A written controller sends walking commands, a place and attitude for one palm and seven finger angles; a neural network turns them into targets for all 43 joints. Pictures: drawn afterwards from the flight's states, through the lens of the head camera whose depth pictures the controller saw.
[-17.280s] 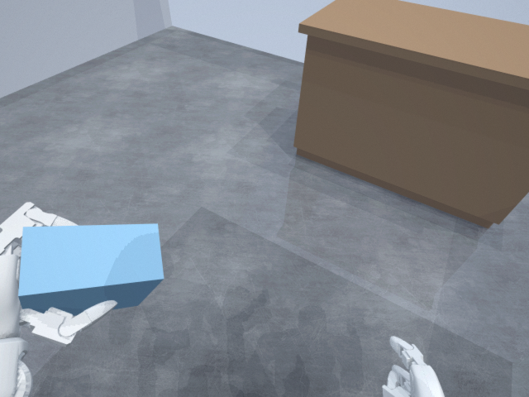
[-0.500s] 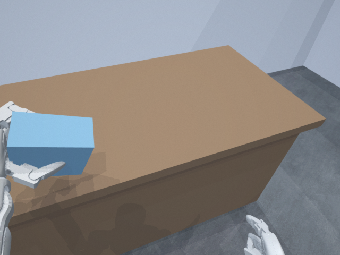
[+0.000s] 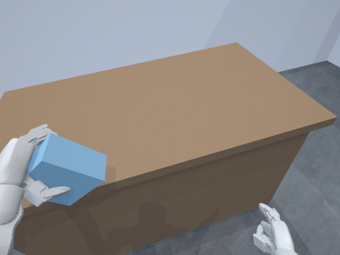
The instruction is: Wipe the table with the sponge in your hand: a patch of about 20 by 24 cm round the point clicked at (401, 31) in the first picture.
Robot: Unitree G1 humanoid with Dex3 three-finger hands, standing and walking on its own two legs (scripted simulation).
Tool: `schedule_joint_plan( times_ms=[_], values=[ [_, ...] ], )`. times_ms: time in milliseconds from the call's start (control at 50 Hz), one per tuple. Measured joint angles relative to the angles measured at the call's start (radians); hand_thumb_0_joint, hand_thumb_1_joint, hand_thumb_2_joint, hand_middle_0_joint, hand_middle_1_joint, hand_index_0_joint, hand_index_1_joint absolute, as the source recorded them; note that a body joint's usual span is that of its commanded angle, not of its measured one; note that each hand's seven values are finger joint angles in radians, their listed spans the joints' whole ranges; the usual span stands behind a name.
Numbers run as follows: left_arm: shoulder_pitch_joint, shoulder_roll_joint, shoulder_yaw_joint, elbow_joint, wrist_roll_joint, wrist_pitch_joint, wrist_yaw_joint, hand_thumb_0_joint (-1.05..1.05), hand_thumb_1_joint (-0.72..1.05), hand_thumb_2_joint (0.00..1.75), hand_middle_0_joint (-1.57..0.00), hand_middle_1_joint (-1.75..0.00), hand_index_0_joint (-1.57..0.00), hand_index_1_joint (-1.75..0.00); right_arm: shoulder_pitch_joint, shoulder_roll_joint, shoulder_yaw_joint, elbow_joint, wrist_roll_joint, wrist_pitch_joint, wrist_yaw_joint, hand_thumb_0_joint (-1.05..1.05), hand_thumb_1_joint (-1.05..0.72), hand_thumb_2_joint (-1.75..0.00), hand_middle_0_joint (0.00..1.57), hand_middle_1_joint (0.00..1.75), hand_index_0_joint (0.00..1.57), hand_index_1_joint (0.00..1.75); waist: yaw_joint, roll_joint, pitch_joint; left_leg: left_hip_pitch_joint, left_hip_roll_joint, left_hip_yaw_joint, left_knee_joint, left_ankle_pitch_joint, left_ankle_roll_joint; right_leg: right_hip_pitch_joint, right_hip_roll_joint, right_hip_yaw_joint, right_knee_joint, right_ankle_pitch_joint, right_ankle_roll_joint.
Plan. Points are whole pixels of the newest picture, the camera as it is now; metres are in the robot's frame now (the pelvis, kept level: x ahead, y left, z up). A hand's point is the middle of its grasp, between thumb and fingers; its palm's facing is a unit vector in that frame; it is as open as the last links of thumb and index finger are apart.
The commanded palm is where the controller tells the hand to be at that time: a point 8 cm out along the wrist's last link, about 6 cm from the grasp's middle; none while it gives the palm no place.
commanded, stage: turn the palm down, sponge in hand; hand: left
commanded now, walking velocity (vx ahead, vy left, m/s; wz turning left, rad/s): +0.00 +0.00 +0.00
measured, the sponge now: (70, 175) +0.23 +0.25 +0.11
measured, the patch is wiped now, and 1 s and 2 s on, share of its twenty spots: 0.00 0.00 0.00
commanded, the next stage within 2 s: move the sponge above the wiping area in 1.52 s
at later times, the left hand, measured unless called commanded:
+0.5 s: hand (45, 159) +0.24 +0.29 +0.16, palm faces +0.24 -0.35 -0.91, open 10.7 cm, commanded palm +0.20 +0.30 +0.23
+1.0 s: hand (29, 151) +0.24 +0.32 +0.18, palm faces +0.18 -0.11 -0.98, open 10.7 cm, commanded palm +0.20 +0.31 +0.25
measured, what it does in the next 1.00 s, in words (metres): stands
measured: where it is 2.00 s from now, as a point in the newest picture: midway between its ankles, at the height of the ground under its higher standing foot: outside the picture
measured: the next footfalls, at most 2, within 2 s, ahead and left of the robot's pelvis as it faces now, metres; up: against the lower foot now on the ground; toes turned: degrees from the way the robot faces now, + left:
none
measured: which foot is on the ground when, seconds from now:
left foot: down 0.00-1.00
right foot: down 0.00-1.00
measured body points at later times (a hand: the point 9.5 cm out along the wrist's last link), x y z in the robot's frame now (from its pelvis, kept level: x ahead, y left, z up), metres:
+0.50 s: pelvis +0.01 +0.02 +0.00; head +0.00 -0.02 +0.45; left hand +0.22 +0.30 +0.21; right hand +0.25 -0.20 -0.07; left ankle +0.00 +0.14 -0.74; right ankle +0.04 -0.08 -0.74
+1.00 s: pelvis +0.01 +0.03 +0.01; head -0.01 -0.01 +0.45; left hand +0.23 +0.32 +0.23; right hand +0.28 -0.14 -0.06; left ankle +0.00 +0.14 -0.74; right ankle +0.04 -0.08 -0.74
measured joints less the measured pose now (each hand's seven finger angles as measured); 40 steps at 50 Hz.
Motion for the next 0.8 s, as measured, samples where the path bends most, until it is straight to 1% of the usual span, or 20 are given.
schedule_joint_plan(
  times_ms=[60,120,160,200,240,300,340,380,440,500,540,620,700,760,800],
  values=[
    [0.040,0.006,-0.002,-0.058,0.021,-0.032,0.005,-0.01,-0.55,1.02,-0.68,-1.33,-0.69,-1.32,0.008,0.003,-0.008,-0.011,-0.002,-0.006,0.004,0.01,-0.91,-0.90,0.20,0.30,0.20,0.30,0.001,-0.012,-0.005,-0.004,0.004,0.011,0.000,-0.006,-0.004,-0.014,0.004,0.011,0.011,-0.008,-0.002],
    [0.076,0.010,0.009,-0.114,0.047,-0.050,0.042,-0.01,-0.55,1.02,-0.68,-1.33,-0.69,-1.32,0.022,0.003,-0.017,-0.019,-0.002,-0.003,0.013,0.01,-0.91,-0.90,0.20,0.30,0.20,0.30,0.006,-0.025,-0.012,-0.008,0.007,0.016,0.002,-0.013,-0.008,-0.022,0.007,0.016,0.018,-0.015,-0.004],
    [0.090,0.014,0.018,-0.134,0.066,-0.035,0.066,-0.01,-0.55,1.02,-0.68,-1.33,-0.69,-1.32,0.028,-0.003,-0.022,-0.020,0.003,0.005,0.017,0.01,-0.91,-0.90,0.20,0.30,0.20,0.30,0.010,-0.026,-0.015,-0.008,0.008,0.017,0.005,-0.017,-0.008,-0.021,0.008,0.016,0.018,-0.018,-0.003],
    [0.090,0.017,0.020,-0.133,0.087,0.001,0.084,-0.01,-0.55,1.02,-0.68,-1.33,-0.69,-1.32,0.031,-0.013,-0.026,-0.019,0.007,0.015,0.017,0.01,-0.91,-0.90,0.20,0.30,0.20,0.30,0.015,-0.021,-0.017,-0.007,0.007,0.015,0.007,-0.020,-0.007,-0.017,0.007,0.015,0.017,-0.020,-0.001],
    [0.081,0.021,0.018,-0.116,0.108,0.045,0.088,-0.01,-0.55,1.02,-0.68,-1.32,-0.69,-1.32,0.029,-0.023,-0.026,-0.014,0.014,0.025,0.012,0.01,-0.91,-0.90,0.20,0.30,0.20,0.30,0.017,-0.013,-0.017,-0.004,0.004,0.013,0.007,-0.021,-0.004,-0.012,0.004,0.013,0.014,-0.020,0.002],
    [0.052,0.027,0.002,-0.078,0.144,0.103,0.071,-0.01,-0.55,1.02,-0.68,-1.32,-0.69,-1.32,0.017,-0.032,-0.021,-0.007,0.020,0.031,0.000,0.01,-0.91,-0.90,0.20,0.30,0.20,0.30,0.019,-0.003,-0.013,0.001,-0.003,0.011,0.003,-0.019,0.003,-0.004,-0.002,0.012,0.009,-0.018,0.008],
    [0.029,0.028,-0.018,-0.060,0.169,0.127,0.050,-0.01,-0.55,1.02,-0.68,-1.32,-0.69,-1.31,0.008,-0.034,-0.016,-0.005,0.024,0.030,-0.010,0.01,-0.91,-0.90,0.20,0.30,0.20,0.30,0.019,-0.001,-0.009,0.005,-0.007,0.010,-0.002,-0.015,0.007,0.001,-0.006,0.011,0.003,-0.015,0.012],
    [0.005,0.027,-0.046,-0.055,0.201,0.134,0.031,-0.01,-0.55,1.02,-0.68,-1.32,-0.69,-1.31,-0.001,-0.031,-0.010,-0.007,0.024,0.024,-0.017,0.01,-0.91,-0.90,0.20,0.30,0.20,0.30,0.021,-0.001,-0.005,0.009,-0.011,0.010,-0.007,-0.011,0.011,0.006,-0.010,0.011,-0.003,-0.011,0.015],
    [-0.014,0.025,-0.088,-0.071,0.246,0.125,0.010,-0.01,-0.55,1.02,-0.68,-1.32,-0.69,-1.31,-0.016,-0.020,-0.002,-0.015,0.020,0.019,-0.018,0.01,-0.91,-0.90,0.20,0.30,0.20,0.30,0.022,-0.005,-0.005,0.019,-0.017,0.014,-0.021,-0.005,0.016,0.014,-0.015,0.015,-0.014,-0.005,0.019],
    [-0.023,0.032,-0.116,-0.099,0.285,0.120,0.004,-0.01,-0.55,1.02,-0.68,-1.32,-0.69,-1.31,-0.031,-0.006,0.007,-0.024,0.015,0.024,-0.009,0.01,-0.91,-0.90,0.20,0.30,0.20,0.30,0.022,-0.007,-0.013,0.031,-0.020,0.020,-0.035,0.000,0.021,0.024,-0.018,0.022,-0.028,0.002,0.024],
    [-0.031,0.039,-0.123,-0.107,0.303,0.132,0.005,0.00,-0.55,1.02,-0.68,-1.32,-0.70,-1.31,-0.042,0.002,0.014,-0.026,0.016,0.036,0.000,0.01,-0.91,-0.90,0.20,0.30,0.20,0.30,0.022,-0.006,-0.019,0.040,-0.022,0.023,-0.046,0.003,0.023,0.033,-0.019,0.025,-0.040,0.007,0.026],
    [-0.079,0.051,-0.127,-0.077,0.342,0.197,0.003,0.00,-0.55,1.02,-0.69,-1.32,-0.70,-1.31,-0.064,0.007,0.028,-0.026,0.023,0.066,0.015,0.01,-0.91,-0.90,0.20,0.30,0.20,0.30,0.027,0.001,-0.026,0.053,-0.027,0.023,-0.065,0.012,0.028,0.049,-0.023,0.025,-0.064,0.018,0.032],
    [-0.131,0.050,-0.137,-0.035,0.391,0.274,-0.029,0.00,-0.55,1.02,-0.69,-1.32,-0.70,-1.31,-0.087,-0.002,0.039,-0.024,0.029,0.089,0.025,0.01,-0.91,-0.90,0.20,0.30,0.20,0.30,0.036,0.010,-0.022,0.056,-0.034,0.019,-0.080,0.024,0.034,0.056,-0.030,0.023,-0.081,0.030,0.037],
    [-0.150,0.046,-0.164,-0.034,0.432,0.301,-0.073,0.00,-0.55,1.02,-0.69,-1.32,-0.70,-1.31,-0.099,-0.009,0.042,-0.027,0.032,0.098,0.028,0.01,-0.91,-0.90,0.20,0.30,0.20,0.30,0.045,0.014,-0.017,0.055,-0.040,0.016,-0.089,0.032,0.039,0.056,-0.036,0.020,-0.089,0.036,0.040],
    [-0.155,0.043,-0.188,-0.041,0.456,0.292,-0.098,0.00,-0.55,1.02,-0.69,-1.32,-0.70,-1.31,-0.106,-0.010,0.043,-0.028,0.028,0.101,0.031,0.01,-0.91,-0.90,0.20,0.30,0.20,0.30,0.049,0.014,-0.014,0.055,-0.044,0.014,-0.094,0.036,0.041,0.057,-0.039,0.018,-0.093,0.038,0.041]
  ],
)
